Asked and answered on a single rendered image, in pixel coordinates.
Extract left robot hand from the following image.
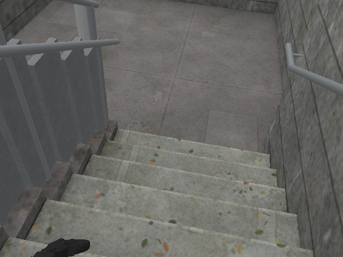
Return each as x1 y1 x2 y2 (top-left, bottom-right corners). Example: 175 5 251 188
31 238 90 257

